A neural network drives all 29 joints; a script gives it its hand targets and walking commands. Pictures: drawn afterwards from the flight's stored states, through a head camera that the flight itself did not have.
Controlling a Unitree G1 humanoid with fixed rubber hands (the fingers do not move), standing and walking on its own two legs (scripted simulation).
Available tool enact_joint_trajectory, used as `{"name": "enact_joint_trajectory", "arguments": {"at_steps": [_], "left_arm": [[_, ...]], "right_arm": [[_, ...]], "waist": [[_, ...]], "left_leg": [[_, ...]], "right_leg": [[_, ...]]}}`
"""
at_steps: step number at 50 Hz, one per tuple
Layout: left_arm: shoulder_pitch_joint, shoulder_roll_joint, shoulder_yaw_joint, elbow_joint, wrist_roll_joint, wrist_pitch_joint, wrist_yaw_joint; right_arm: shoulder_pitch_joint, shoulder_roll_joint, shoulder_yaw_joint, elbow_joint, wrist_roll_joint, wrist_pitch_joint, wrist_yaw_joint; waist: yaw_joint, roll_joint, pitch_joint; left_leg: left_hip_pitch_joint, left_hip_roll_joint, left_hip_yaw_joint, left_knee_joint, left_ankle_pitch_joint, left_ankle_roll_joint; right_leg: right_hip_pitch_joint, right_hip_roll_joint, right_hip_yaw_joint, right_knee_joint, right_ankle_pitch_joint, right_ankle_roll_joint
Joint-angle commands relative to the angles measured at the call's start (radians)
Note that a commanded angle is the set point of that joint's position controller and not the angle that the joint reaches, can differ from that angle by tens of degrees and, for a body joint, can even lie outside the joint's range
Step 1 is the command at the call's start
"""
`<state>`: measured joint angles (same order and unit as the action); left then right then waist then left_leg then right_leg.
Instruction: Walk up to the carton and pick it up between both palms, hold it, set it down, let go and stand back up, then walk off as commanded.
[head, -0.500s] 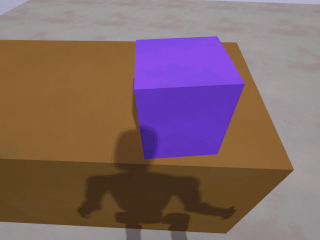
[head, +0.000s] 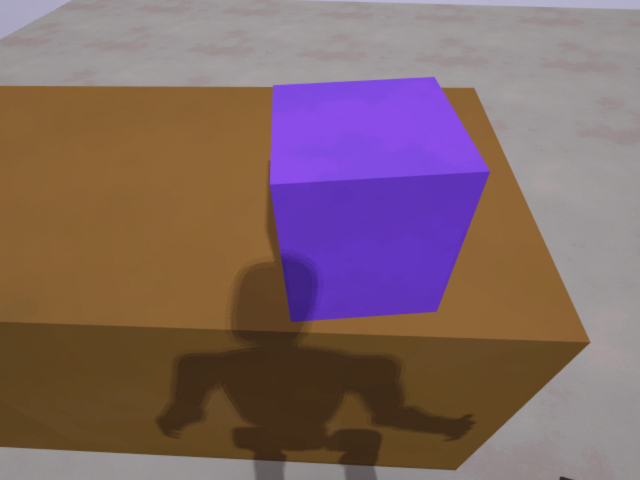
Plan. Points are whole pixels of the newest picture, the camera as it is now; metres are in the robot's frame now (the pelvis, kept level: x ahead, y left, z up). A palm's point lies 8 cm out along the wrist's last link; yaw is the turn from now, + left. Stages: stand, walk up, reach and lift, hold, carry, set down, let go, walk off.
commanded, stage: stand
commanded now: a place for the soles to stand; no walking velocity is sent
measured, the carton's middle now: (359, 204) +0.45 -0.03 +0.12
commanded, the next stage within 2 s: reach and lift in 0.14 s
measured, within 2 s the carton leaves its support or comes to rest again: neither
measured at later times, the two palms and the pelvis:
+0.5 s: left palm (125, 479) +0.16 +0.26 -0.06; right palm out of the picture +0.14 -0.30 -0.10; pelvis +0.00 -0.02 +0.00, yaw +0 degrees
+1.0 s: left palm out of the picture +0.15 +0.24 -0.02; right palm out of the picture +0.12 -0.27 -0.03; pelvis -0.01 +0.00 +0.02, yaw +0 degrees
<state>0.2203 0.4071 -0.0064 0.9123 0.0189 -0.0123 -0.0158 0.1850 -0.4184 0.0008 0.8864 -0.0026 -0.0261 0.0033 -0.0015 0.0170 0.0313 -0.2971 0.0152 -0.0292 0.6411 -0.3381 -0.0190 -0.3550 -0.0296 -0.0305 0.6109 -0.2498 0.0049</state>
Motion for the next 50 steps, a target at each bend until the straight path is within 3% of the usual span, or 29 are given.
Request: {"name": "enact_joint_trajectory", "arguments": {"at_steps": [1, 3, 4, 5, 7, 8, 9, 10, 11, 14, 15, 17, 18, 19, 22, 23, 25, 28, 29, 30, 32, 37, 38, 41, 42, 43, 44, 49, 50], "left_arm": [[-0.102, 0.197, 0.054, -0.016, -0.025, -0.023, 0.012], [-0.111, 0.203, 0.065, 0.002, -0.018, -0.021, 0.011], [-0.1, 0.18, 0.057, 0.0, -0.018, -0.017, 0.01], [-0.109, 0.193, 0.059, -0.008, -0.017, -0.02, 0.01], [-0.118, 0.198, 0.066, -0.005, -0.016, -0.016, 0.005], [-0.438, 0.102, 0.081, -0.306, 0.007, 0.213, 0.05], [-0.343, 0.028, 0.058, -0.359, 0.037, 0.323, 0.068], [-0.319, 0.021, 0.083, -0.375, 0.07, 0.346, 0.07], [-0.298, 0.021, 0.096, -0.416, 0.051, 0.372, 0.062], [-0.301, 0.101, 0.089, -0.572, -0.006, 0.433, 0.049], [-0.303, 0.123, 0.102, -0.613, 0.023, 0.44, 0.052], [-0.2, 0.11, 0.126, -0.63, 0.046, 0.429, 0.051], [-0.173, 0.116, 0.144, -0.638, 0.036, 0.423, 0.048], [-0.125, 0.137, 0.163, -0.645, 0.031, 0.411, 0.044], [-0.077, 0.136, 0.188, -0.665, 0.041, 0.42, 0.036], [-0.06, 0.134, 0.199, -0.667, 0.054, 0.415, 0.033], [-0.038, 0.124, 0.188, -0.683, 0.059, 0.419, 0.028], [-0.043, 0.068, 0.144, -0.704, 0.041, 0.424, 0.033], [-0.049, 0.057, 0.124, -0.771, 0.026, 0.424, 0.035], [-0.025, 0.051, 0.131, -0.764, 0.032, 0.42, 0.041], [-0.025, 0.024, 0.097, -0.81, 0.013, 0.427, 0.053], [0.041, -0.023, 0.083, -0.859, 0.004, 0.407, 0.08], [0.064, -0.047, 0.055, -0.928, -0.019, 0.397, 0.086], [0.073, -0.08, 0.054, -0.973, -0.016, 0.396, 0.11], [0.096, -0.086, 0.034, -0.989, -0.021, 0.391, 0.119], [0.092, -0.085, 0.053, -0.958, -0.035, 0.389, 0.116], [0.091, -0.096, 0.034, -1.009, -0.029, 0.378, 0.128], [0.11, -0.127, 0.025, -1.079, -0.041, 0.374, 0.143], [0.125, -0.142, 0.006, -1.091, -0.041, 0.37, 0.145]], "right_arm": [[-0.013, -0.192, -0.042, 0.025, -0.01, -0.012, -0.006], [-0.014, -0.184, -0.046, 0.024, -0.005, -0.007, -0.002], [-0.069, -0.175, -0.049, 0.011, -0.007, -0.011, -0.003], [-0.039, -0.184, -0.043, 0.015, -0.004, -0.01, -0.004], [-0.038, -0.182, -0.046, 0.026, -0.007, -0.011, -0.003], [-0.389, -0.054, -0.193, 0.088, -0.154, -0.151, 0.046], [-0.258, -0.111, -0.185, 0.106, -0.189, -0.16, 0.071], [-0.237, -0.149, -0.201, 0.086, -0.18, -0.162, 0.076], [-0.238, -0.144, -0.211, 0.044, -0.171, -0.165, 0.075], [-0.236, -0.143, -0.24, -0.002, -0.14, -0.19, 0.065], [-0.205, -0.123, -0.214, -0.016, -0.117, -0.187, 0.058], [-0.123, -0.117, -0.2, -0.052, -0.085, -0.198, 0.04], [-0.111, -0.122, -0.182, -0.086, -0.064, -0.202, 0.036], [-0.096, -0.118, -0.179, -0.13, -0.063, -0.206, 0.02], [-0.087, -0.11, -0.17, -0.195, -0.022, -0.192, 0.01], [-0.092, -0.099, -0.139, -0.235, 0.0, -0.19, 0.014], [-0.06, -0.096, -0.12, -0.237, 0.006, -0.169, 0.014], [-0.088, -0.093, -0.109, -0.263, 0.022, -0.134, 0.045], [-0.061, -0.087, -0.136, -0.247, 0.016, -0.123, 0.044], [-0.063, -0.105, -0.137, -0.305, 0.011, -0.122, 0.061], [-0.05, -0.092, -0.137, -0.318, 0.04, -0.099, 0.082], [-0.013, -0.121, -0.163, -0.399, 0.043, -0.081, 0.113], [0.012, -0.155, -0.201, -0.414, 0.043, -0.088, 0.12], [0.019, -0.161, -0.202, -0.47, 0.069, -0.075, 0.145], [0.035, -0.162, -0.226, -0.484, 0.076, -0.074, 0.162], [0.03, -0.153, -0.218, -0.5, 0.072, -0.063, 0.159], [0.036, -0.147, -0.216, -0.521, 0.071, -0.058, 0.17], [0.064, -0.122, -0.215, -0.626, 0.097, -0.016, 0.173], [0.069, -0.144, -0.237, -0.657, 0.089, -0.006, 0.179]], "waist": [[0.01, -0.012, -0.09], [0.0, -0.001, -0.082], [0.023, 0.04, -0.036], [0.005, -0.021, -0.067], [0.015, -0.011, -0.031], [-0.009, 0.088, 0.09], [-0.049, 0.196, 0.105], [-0.057, 0.203, 0.097], [-0.058, 0.107, 0.076], [-0.062, -0.025, -0.04], [-0.053, -0.051, -0.059], [-0.041, -0.073, -0.138], [-0.036, -0.129, -0.179], [0.008, -0.175, -0.205], [0.012, -0.18, -0.174], [0.051, -0.176, -0.177], [0.054, -0.133, -0.189], [0.041, -0.094, -0.137], [0.005, -0.043, -0.166], [0.046, -0.048, -0.133], [0.028, 0.001, -0.157], [0.036, -0.013, -0.149], [0.013, -0.008, -0.195], [0.035, 0.017, -0.162], [0.019, 0.024, -0.154], [0.047, -0.019, -0.104], [0.032, 0.038, -0.143], [0.044, 0.018, -0.055], [0.038, 0.033, -0.05]], "left_leg": [[0.01, 0.118, -0.13, -0.207, 0.121, 0.082], [-0.001, 0.099, -0.094, -0.189, 0.093, 0.072], [-0.042, 0.095, -0.1, -0.211, 0.065, 0.07], [-0.038, 0.103, -0.11, -0.224, 0.078, 0.068], [-0.058, 0.099, -0.125, -0.251, 0.008, 0.083], [-0.432, 0.063, 0.138, -0.165, -0.377, 0.057], [-0.584, 0.112, 0.137, -0.22, -0.46, 0.088], [-0.745, 0.138, 0.153, -0.248, -0.478, 0.113], [-0.659, 0.126, 0.178, -0.201, -0.38, 0.115], [-0.207, 0.039, 0.158, -0.077, -0.108, 0.049], [-0.048, 0.018, 0.143, -0.042, -0.014, 0.03], [0.081, 0.009, 0.129, -0.044, 0.142, 0.018], [0.094, 0.005, 0.115, -0.039, 0.205, 0.023], [0.098, -0.005, 0.103, -0.053, 0.247, 0.025], [0.12, -0.032, 0.093, -0.096, 0.284, 0.026], [0.101, -0.038, 0.103, -0.103, 0.294, 0.025], [0.153, -0.045, 0.113, -0.137, 0.306, 0.015], [0.174, -0.044, 0.115, -0.201, 0.291, 0.012], [0.233, -0.035, 0.105, -0.206, 0.295, 0.001], [0.21, -0.033, 0.114, -0.231, 0.309, -0.003], [0.251, -0.025, 0.106, -0.258, 0.322, -0.014], [0.278, -0.025, 0.12, -0.315, 0.368, -0.013], [0.305, -0.002, 0.102, -0.303, 0.389, -0.031], [0.255, 0.013, 0.085, -0.356, 0.301, -0.031], [0.255, 0.011, 0.093, -0.366, 0.25, -0.028], [0.189, -0.003, 0.107, -0.381, 0.215, -0.014], [0.205, 0.02, 0.083, -0.403, 0.172, -0.026], [0.152, -0.017, 0.119, -0.422, 0.154, -0.017], [0.114, 0.023, 0.089, -0.453, 0.038, -0.016]], "right_leg": [[0.111, -0.088, 0.083, -0.13, -0.006, -0.05], [0.11, -0.101, 0.102, -0.162, -0.045, -0.054], [0.119, -0.095, 0.092, -0.154, -0.029, -0.051], [0.151, -0.099, 0.099, -0.163, -0.006, -0.048], [0.108, -0.104, 0.107, -0.174, -0.137, -0.05], [0.165, 0.059, -0.11, 0.107, -0.239, -0.046], [0.392, 0.113, -0.115, 0.228, -0.129, -0.024], [0.567, 0.143, -0.128, 0.301, -0.03, -0.012], [0.509, 0.117, -0.117, 0.269, -0.027, -0.015], [0.208, 0.041, -0.074, 0.085, -0.032, -0.047], [0.106, 0.024, -0.061, 0.011, -0.003, -0.052], [0.176, 0.032, -0.056, -0.025, 0.201, -0.043], [0.185, 0.041, -0.059, -0.031, 0.274, -0.041], [0.235, 0.044, -0.046, -0.042, 0.353, -0.035], [0.304, 0.046, -0.029, -0.091, 0.464, -0.019], [0.306, 0.043, -0.022, -0.099, 0.466, -0.006], [0.323, 0.051, -0.024, -0.124, 0.449, 0.0], [0.299, 0.058, -0.036, -0.178, 0.364, -0.022], [0.306, 0.066, -0.048, -0.176, 0.34, -0.034], [0.302, 0.069, -0.051, -0.201, 0.306, -0.031], [0.298, 0.075, -0.063, -0.233, 0.255, -0.046], [0.353, 0.092, -0.059, -0.266, 0.277, -0.041], [0.352, 0.115, -0.081, -0.252, 0.273, -0.049], [0.361, 0.104, -0.071, -0.263, 0.237, -0.051], [0.342, 0.098, -0.075, -0.28, 0.217, -0.046], [0.354, 0.079, -0.045, -0.298, 0.183, -0.047], [0.359, 0.085, -0.059, -0.283, 0.188, -0.045], [0.355, 0.066, -0.018, -0.318, 0.132, -0.043], [0.37, 0.073, -0.033, -0.293, 0.111, -0.041]]}}
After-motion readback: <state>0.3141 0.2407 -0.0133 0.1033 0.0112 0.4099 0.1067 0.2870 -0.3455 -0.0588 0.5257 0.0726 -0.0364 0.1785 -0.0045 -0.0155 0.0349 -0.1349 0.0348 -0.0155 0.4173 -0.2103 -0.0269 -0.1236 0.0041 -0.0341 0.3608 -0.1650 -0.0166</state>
